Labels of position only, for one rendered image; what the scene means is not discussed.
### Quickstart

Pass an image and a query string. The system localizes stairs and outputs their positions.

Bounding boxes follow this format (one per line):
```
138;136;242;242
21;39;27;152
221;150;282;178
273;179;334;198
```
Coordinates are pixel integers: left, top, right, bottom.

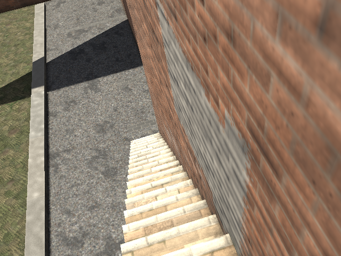
120;133;238;256

